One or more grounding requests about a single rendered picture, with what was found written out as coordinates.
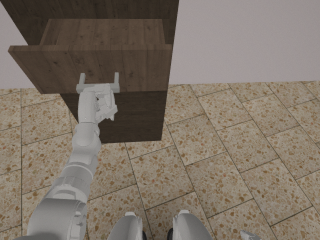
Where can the left robot forearm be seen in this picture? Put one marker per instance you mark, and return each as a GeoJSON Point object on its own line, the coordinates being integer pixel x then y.
{"type": "Point", "coordinates": [76, 177]}

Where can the left robot upper arm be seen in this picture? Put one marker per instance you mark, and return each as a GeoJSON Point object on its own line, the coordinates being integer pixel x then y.
{"type": "Point", "coordinates": [58, 219]}

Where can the right robot shin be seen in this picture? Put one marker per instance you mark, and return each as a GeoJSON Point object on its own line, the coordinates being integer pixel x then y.
{"type": "Point", "coordinates": [181, 212]}

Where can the robot right hand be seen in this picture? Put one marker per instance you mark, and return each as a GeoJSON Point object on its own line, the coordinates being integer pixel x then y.
{"type": "Point", "coordinates": [249, 236]}

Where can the drawer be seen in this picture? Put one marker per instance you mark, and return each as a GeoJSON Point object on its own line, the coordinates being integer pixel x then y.
{"type": "Point", "coordinates": [134, 48]}

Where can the handle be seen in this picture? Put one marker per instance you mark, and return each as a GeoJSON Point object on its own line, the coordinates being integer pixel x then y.
{"type": "Point", "coordinates": [115, 87]}

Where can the robot left thigh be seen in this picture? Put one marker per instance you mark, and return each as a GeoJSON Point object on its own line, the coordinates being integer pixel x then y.
{"type": "Point", "coordinates": [128, 227]}

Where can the cabinet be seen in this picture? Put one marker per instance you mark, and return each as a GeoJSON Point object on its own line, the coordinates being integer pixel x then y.
{"type": "Point", "coordinates": [140, 114]}

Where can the robot left hand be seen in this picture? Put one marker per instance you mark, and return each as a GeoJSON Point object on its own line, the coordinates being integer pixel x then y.
{"type": "Point", "coordinates": [88, 104]}

